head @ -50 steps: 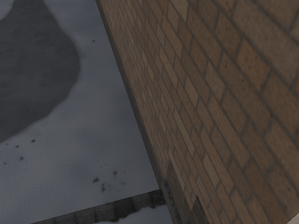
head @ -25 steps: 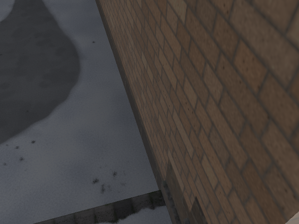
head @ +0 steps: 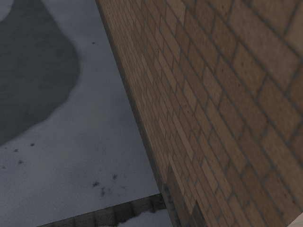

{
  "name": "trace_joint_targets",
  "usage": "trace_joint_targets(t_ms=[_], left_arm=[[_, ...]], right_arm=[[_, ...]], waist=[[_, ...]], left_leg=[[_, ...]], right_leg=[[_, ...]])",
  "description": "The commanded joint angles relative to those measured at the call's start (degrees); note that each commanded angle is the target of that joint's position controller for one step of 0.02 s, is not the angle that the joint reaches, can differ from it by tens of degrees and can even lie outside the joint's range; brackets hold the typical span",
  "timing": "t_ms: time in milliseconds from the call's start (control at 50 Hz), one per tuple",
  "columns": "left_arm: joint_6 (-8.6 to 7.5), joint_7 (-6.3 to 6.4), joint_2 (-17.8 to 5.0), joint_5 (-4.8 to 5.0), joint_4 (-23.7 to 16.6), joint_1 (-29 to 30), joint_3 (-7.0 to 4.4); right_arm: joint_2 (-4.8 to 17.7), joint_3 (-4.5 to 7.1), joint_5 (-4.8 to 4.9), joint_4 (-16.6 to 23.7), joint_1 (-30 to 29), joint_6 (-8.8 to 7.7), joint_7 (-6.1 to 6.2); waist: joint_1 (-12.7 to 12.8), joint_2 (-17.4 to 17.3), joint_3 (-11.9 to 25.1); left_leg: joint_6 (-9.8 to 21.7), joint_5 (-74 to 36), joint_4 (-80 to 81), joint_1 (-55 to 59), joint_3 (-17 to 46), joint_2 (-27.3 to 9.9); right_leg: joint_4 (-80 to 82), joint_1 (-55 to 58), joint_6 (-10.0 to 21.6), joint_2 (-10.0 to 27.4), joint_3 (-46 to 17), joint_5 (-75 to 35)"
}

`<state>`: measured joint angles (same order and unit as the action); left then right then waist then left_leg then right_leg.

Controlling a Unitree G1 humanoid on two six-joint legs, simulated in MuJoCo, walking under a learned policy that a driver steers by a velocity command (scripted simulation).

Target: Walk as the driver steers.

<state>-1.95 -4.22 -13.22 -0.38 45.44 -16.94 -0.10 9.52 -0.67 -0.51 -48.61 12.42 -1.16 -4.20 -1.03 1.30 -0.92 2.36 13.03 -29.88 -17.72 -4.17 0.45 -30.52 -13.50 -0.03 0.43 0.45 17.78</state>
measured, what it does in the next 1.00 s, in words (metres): lifts its left foot, turning left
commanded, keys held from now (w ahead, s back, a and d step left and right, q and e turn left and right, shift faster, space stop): w+shift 0.58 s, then w+q+shift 0.42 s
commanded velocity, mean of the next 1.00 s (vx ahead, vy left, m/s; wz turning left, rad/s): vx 0.00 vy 0.00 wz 0.22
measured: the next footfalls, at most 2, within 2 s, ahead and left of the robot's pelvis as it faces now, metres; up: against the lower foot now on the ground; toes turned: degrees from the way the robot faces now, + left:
left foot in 1.10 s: -0.03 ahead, +0.15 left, +0.00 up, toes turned +27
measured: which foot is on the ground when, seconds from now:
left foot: down 0.00-0.74, up 0.76-1.00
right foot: down 0.00-1.00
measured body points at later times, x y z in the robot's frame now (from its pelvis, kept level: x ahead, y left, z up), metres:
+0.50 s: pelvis +0.01 -0.01 +0.01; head +0.02 +0.00 +0.46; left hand +0.07 +0.22 -0.14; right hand +0.08 -0.24 -0.13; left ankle +0.03 +0.09 -0.73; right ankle -0.02 -0.12 -0.73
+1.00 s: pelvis -0.01 +0.00 +0.00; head +0.01 +0.01 +0.45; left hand +0.05 +0.31 -0.09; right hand +0.15 -0.20 -0.12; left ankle -0.05 +0.12 -0.70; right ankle -0.02 -0.12 -0.73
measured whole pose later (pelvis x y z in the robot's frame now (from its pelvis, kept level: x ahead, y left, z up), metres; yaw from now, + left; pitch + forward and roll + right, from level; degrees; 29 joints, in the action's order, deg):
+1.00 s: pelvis -0.01 +0.00 +0.00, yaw +17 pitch +1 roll -3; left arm -5.0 5.9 -14.9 -4.4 39.6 -10.9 -4.3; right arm 12.7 0.9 -1.7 -43.7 15.4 -1.1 -3.6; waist 0.4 -2.5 -1.6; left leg -3.7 24.8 -47.5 -23.7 -0.9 -6.1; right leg -22.5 -7.1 0.3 3.1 17.7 15.4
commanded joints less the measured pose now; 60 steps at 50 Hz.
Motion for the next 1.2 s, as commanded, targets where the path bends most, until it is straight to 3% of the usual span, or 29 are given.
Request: trace_joint_targets(t_ms=[20, 360, 400, 460, 580, 620, 660, 680, 700, 720, 740, 760, 780, 800, 820, 840, 860, 900, 940, 980, 1000, 1040, 1080, 1100, 1120, 1140, 1160, 1180, 1200], left_arm=[[-0.5, 0.07, -5.3, 0.04, -2.4, -2.3, -1.37], [0.25, 0.46, -5.5, -0.11, 1.4, -3.1, -1.39], [-0.05, 0.41, -3.7, 0.42, 2.0, -2.0, -1.07], [-0.34, 0.36, -4.7, 0.41, 2.8, -2.2, -1.47], [0.51, 0.87, -3.7, 0.19, 5.7, -3.3, -1.42], [0.62, 2.3, -5.5, -0.42, 4.6, -2.0, -2.29], [0.74, 6.0, -8.9, -1.26, 1.4, -1.2, -3.98], [0.66, 7.4, -9.8, -1.29, 0.0, -1.6, -4.76], [0.52, 8.29, -8.9, -1.64, -0.8, -3.4, -4.99], [0.34, 9.0, -7.5, -1.77, -1.6, -5.7, -5.04], [0.2, 9.45, -8.5, -2.19, -1.7, -10.3, -5.73], [-0.79, 9.79, -9.2, -3.83, -1.6, -13.2, -6.09], [-1.83, 9.63, -7.5, -4.63, -2.9, -9.2, -5.31], [-3.25, 9.21, -7.0, -3.43, -4.1, -3.3, -5.13], [-4.37, 8.08, -8.0, -3.0, -6.1, 4.5, -5.55], [-5.21, 8.09, -7.2, -2.47, -8.1, 9.7, -5.29], [-5.6, 8.86, -8.0, -2.99, -8.5, 12.6, -5.33], [-4.9, 11.15, -9.3, -3.74, -9.6, 8.1, -5.93], [-3.56, 11.52, -11.9, -3.85, -7.6, 0.1, -7.15], [-2.6, 10.12, -13.5, -4.08, -7.7, -0.2, -8.04], [-3.18, 9.93, -14.4, -4.69, -8.0, 0.8, -8.56], [-4.3, 10.42, -12.9, -4.9, -8.0, 3.1, -8.11], [-4.58, 10.47, -12.1, -3.9, -6.8, 4.1, -7.75], [-4.95, 9.94, -11.1, -2.71, -6.1, 3.2, -7.36], [-6.14, 9.33, -6.2, -1.17, -9.1, 1.5, -5.99], [-7.77, 8.42, -3.9, -1.22, -14.0, 10.0, -4.66], [-8.86, 7.2, -3.3, -1.37, -16.2, 15.2, -4.14], [-8.8, 7.26, -5.3, -1.13, -14.3, 13.0, -4.52], [-8.29, 7.78, -8.6, -1.12, -12.2, 9.8, -5.53]], right_arm=[[5.2, 1.15, 0.0, 2.4, 0.7, -0.42, 0.13], [5.0, 1.25, -0.6, 0.7, 1.2, 1.2, 0.07], [5.8, 1.62, -0.33, 0.7, 0.2, 2.03, 0.26], [5.3, 1.61, -0.37, -0.1, 0.5, 2.72, 0.38], [4.7, 1.69, -0.68, -1.5, 0.4, 2.95, 0.51], [6.3, 2.46, -0.89, -0.4, -0.8, 3.06, 1.06], [8.0, 3.34, -1.68, 3.8, -4.4, 2.12, 3.35], [9.1, 3.86, -1.67, 5.0, -4.6, 1.46, 4.82], [9.7, 4.26, -1.45, 5.7, -3.3, 0.92, 6.01], [9.8, 4.49, -1.02, 5.8, -1.0, 0.3, 6.96], [8.2, 3.97, -1.01, 5.9, -0.3, -0.47, 7.21], [3.7, 2.53, -1.8, 6.5, 0.4, -1.13, 6.48], [4.5, 2.62, -2.25, 5.9, 3.7, -2.43, 6.34], [6.3, 3.02, -2.19, 4.8, 6.1, -2.93, 5.83], [6.5, 3.26, -1.55, 4.5, 7.2, -2.89, 5.02], [5.9, 3.04, -1.38, 5.3, 6.8, -2.45, 4.05], [4.2, 2.57, -2.06, 7.4, 3.9, -1.95, 2.45], [5.4, 2.63, -1.71, 8.1, 2.0, -0.99, -0.18], [4.8, 1.68, -0.96, 9.2, 0.5, -0.31, -1.01], [5.1, 1.64, -0.5, 9.1, 2.8, -0.67, 0.93], [3.9, 1.2, -1.94, 9.7, 0.9, -0.67, 0.95], [5.1, 2.07, -2.38, 10.0, 0.6, -0.73, 0.63], [6.3, 3.15, -2.4, 8.9, 4.6, -0.95, 0.85], [7.6, 4.25, -2.6, 7.4, 8.4, -1.35, 1.63], [13.7, 6.43, -2.7, 6.6, 13.5, -2.3, 2.66], [18.7, 8.08, -2.95, 6.9, 19.8, -3.94, 3.33], [20.3, 9.01, -4.43, 5.5, 19.6, -5.81, 3.93], [18.7, 9.42, -2.84, 6.0, 14.2, -6.35, 3.89], [14.7, 8.03, -0.49, 6.5, 9.2, -5.35, 3.55]], waist=[[0.0, -1.9, 1.4], [-0.4, -1.8, 0.4], [-1.3, -0.8, -0.3], [-1.3, -1.1, -0.2], [-1.3, -1.2, -0.3], [-0.9, -2.2, 0.3], [0.5, -4.2, 3.8], [0.7, -5.1, 3.6], [1.3, -4.9, 4.1], [1.6, -4.2, 3.6], [3.8, -1.5, 2.9], [6.3, 9.0, 2.9], [4.0, 9.1, 1.2], [1.0, 0.6, 0.1], [-1.9, -2.4, -0.4], [-2.5, -2.2, 1.1], [-2.7, -2.1, 0.5], [1.0, -0.2, 0.5], [4.2, 1.0, 0.4], [4.3, 3.0, 2.0], [6.0, 5.4, 3.7], [5.4, 3.8, 1.9], [2.7, 2.3, 1.8], [1.2, -0.6, 2.7], [0.5, -11.7, 9.2], [-5.0, -17.6, 10.1], [-5.5, -9.8, 9.0], [-4.1, -9.8, 5.2], [-1.7, -9.4, 3.3]], left_leg=[[0.5, -7.3, 4.0, 11.5, 5.0, -2.2], [-0.2, -8.6, 5.7, 13.7, 4.2, -1.4], [-0.3, -8.0, 7.6, 13.2, 4.4, -2.4], [-0.4, -8.2, 8.4, 13.8, 4.2, -2.0], [-0.7, -10.9, 9.5, 15.5, 3.5, -1.5], [0.7, -13.9, 9.8, 12.5, 5.1, -1.5], [3.9, -17.9, 8.3, 10.3, 8.9, -3.0], [5.7, -18.3, 7.8, 7.4, 11.1, -4.7], [7.4, -16.9, 7.3, 3.9, 13.4, -6.3], [8.6, -14.6, 6.3, -0.9, 15.2, -7.5], [7.6, -7.8, 1.5, -9.8, 14.0, -5.8], [0.5, 12.3, -15.2, -16.6, 5.7, 3.4], [-2.6, 22.1, -33.0, -21.9, 9.5, -1.7], [-4.0, 20.5, -38.5, -18.7, 12.7, -6.2], [-5.2, 17.8, -41.7, -14.4, 11.1, -5.5], [-5.5, 15.4, -42.4, -10.7, 9.3, -4.5], [-5.5, 13.0, -40.5, -7.6, 7.0, -4.9], [-6.1, 9.1, -29.4, -9.5, 3.6, -5.7], [-5.6, 12.8, -19.0, -12.3, 3.9, -7.4], [-6.4, 12.3, -12.5, -11.4, 3.5, -7.2], [-6.7, 11.4, -13.5, -10.6, 0.9, -7.8], [-5.6, 6.9, -8.6, -9.1, 0.2, -6.2], [-2.8, -0.6, 0.2, -3.5, 1.4, -4.4], [-0.4, -9.3, 2.0, 2.8, 2.5, -2.8], [8.7, -36.7, -0.2, 16.2, 12.0, -8.6], [18.4, -46.3, 5.3, 25.2, 30.3, -15.7], [19.1, -38.2, 6.8, 23.4, 30.2, -15.3], [18.7, -30.6, 8.0, 19.8, 26.8, -14.6], [18.4, -27.8, 8.7, 15.0, 24.6, -13.5]], right_leg=[[7.4, -10.1, 2.4, 0.7, -0.8, -3.1], [9.9, -8.2, 2.2, 0.1, -0.2, -6.0], [10.0, -7.7, 1.7, 0.4, -1.4, -3.8], [10.9, -6.7, 1.3, 0.3, -1.4, -4.5], [12.0, -5.1, 1.2, 0.0, -1.3, -7.7], [10.6, -2.1, 1.6, -0.5, 0.6, -7.6], [6.4, -0.2, 3.8, -0.7, 2.2, -8.6], [4.2, 0.9, 5.3, 0.1, 1.7, -9.5], [2.7, 3.1, 6.8, 1.4, 0.8, -10.3], [1.6, 5.5, 9.1, 3.4, -1.0, -12.2], [3.0, 12.3, 13.4, 7.0, -5.2, -19.6], [13.7, 15.8, 23.2, 18.9, -15.7, -35.4], [18.8, 12.7, 27.4, 29.9, -18.8, -35.5], [20.4, 7.2, 23.0, 27.9, -13.1, -27.8], [19.1, 2.5, 19.3, 22.3, -4.9, -29.1], [18.0, -0.1, 17.0, 19.0, 0.9, -31.5], [16.8, -2.2, 13.8, 15.4, 7.7, -30.8], [14.8, 4.1, 12.2, 12.9, 12.3, -31.6], [13.8, 13.0, 14.4, 18.8, 8.9, -39.5], [12.1, 16.8, 14.5, 22.9, 7.5, -39.7], [11.9, 18.0, 14.2, 22.4, 8.8, -33.5], [11.5, 15.2, 11.8, 22.8, 9.1, -26.5], [8.2, 13.5, 10.2, 23.7, 9.7, -21.6], [4.3, 9.0, 9.4, 23.0, 10.0, -17.5], [-9.5, 0.3, 4.4, 13.2, 17.8, -8.7], [-24.8, -16.0, 0.4, 1.7, 14.9, 21.9], [-32.5, -23.5, 2.4, 0.6, 2.8, 25.8], [-38.6, -26.7, 3.3, 1.5, -1.7, 22.2], [-42.3, -26.2, 3.2, 1.5, -2.3, 18.4]])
